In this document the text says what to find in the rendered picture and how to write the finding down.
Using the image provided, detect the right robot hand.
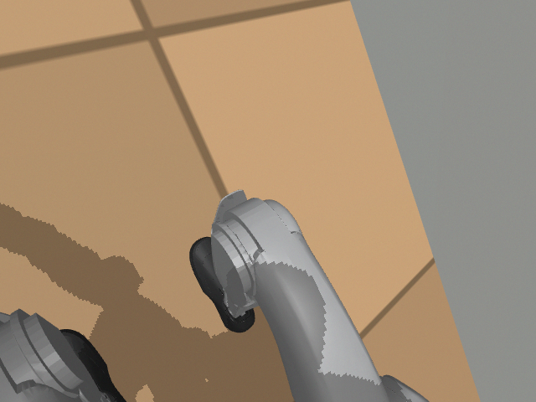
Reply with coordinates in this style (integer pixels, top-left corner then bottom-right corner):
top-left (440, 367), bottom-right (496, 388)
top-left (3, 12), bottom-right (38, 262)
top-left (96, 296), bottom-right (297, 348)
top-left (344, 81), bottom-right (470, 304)
top-left (379, 375), bottom-right (430, 402)

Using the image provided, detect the right robot foot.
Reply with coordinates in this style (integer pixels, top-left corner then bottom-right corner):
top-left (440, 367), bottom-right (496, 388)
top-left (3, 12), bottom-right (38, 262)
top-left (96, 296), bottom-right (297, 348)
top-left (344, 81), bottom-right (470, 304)
top-left (189, 237), bottom-right (255, 332)

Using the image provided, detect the left robot foot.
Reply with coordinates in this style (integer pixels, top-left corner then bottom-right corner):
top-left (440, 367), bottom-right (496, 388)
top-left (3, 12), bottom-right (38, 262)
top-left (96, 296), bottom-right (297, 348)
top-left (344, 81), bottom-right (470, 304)
top-left (60, 329), bottom-right (126, 402)

